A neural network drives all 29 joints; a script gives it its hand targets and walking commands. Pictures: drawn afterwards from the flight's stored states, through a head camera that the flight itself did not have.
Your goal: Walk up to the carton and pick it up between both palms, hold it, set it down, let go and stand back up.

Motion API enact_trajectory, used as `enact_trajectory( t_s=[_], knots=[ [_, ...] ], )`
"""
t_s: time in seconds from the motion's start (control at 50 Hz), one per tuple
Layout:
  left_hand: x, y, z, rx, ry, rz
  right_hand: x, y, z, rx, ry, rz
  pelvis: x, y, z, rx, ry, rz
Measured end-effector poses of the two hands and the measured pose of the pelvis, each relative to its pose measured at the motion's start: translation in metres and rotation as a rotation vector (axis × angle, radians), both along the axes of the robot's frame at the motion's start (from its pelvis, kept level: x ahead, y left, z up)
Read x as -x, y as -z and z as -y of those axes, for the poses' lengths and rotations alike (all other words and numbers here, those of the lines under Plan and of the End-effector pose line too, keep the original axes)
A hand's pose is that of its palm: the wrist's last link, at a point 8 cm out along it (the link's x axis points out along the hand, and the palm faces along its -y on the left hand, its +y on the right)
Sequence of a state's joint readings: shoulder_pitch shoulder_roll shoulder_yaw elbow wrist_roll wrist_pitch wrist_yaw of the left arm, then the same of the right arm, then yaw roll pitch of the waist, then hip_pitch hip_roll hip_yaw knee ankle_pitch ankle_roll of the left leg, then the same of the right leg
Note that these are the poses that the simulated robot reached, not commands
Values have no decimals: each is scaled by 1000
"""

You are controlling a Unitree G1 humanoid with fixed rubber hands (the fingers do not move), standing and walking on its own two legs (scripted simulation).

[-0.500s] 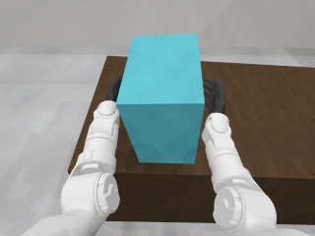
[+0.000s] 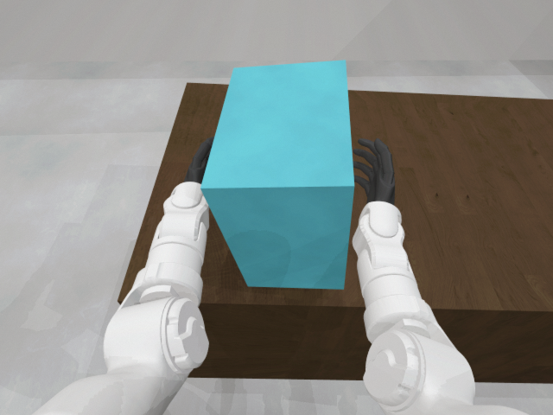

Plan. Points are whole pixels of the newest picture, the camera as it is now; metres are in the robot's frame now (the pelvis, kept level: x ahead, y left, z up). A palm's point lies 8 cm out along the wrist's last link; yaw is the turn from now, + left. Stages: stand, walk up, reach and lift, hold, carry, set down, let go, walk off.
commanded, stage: set down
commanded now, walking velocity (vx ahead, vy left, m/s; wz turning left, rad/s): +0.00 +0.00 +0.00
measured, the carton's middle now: (291, 184) +0.46 +0.00 +0.05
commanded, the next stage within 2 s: none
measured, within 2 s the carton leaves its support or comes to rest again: rests again in 1.04 s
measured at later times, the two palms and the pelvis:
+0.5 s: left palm (206, 191) +0.43 +0.14 +0.06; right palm (376, 207) +0.39 -0.12 +0.08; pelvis +0.00 +0.00 +0.00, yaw +0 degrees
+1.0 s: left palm (204, 194) +0.43 +0.15 +0.05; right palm (370, 212) +0.39 -0.12 +0.07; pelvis +0.00 +0.00 +0.00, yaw +0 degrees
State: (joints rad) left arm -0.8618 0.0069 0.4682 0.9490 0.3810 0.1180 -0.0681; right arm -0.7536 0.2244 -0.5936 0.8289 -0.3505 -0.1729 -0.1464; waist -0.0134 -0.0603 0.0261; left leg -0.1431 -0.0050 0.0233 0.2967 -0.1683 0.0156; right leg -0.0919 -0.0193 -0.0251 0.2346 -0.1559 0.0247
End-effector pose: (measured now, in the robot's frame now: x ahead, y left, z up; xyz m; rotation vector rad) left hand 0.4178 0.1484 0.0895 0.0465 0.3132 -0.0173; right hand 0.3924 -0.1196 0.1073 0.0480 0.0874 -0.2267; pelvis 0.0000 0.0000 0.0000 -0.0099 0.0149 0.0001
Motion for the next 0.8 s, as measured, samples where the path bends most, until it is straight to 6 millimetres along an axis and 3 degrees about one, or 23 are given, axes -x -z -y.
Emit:
enact_trajectory(
  t_s=[0.34,0.56,0.8],
  knots=[
    [-13,19,5,-12,25,-32,-6,24,4,-5,29,-42,-10,2,0,7,1,-58],
    [-13,30,6,13,37,-51,-2,29,4,5,44,-65,-3,2,2,-1,3,-95],
    [-15,29,1,12,32,-31,-4,29,-1,9,45,-73,2,2,-1,1,9,-120]
  ],
)
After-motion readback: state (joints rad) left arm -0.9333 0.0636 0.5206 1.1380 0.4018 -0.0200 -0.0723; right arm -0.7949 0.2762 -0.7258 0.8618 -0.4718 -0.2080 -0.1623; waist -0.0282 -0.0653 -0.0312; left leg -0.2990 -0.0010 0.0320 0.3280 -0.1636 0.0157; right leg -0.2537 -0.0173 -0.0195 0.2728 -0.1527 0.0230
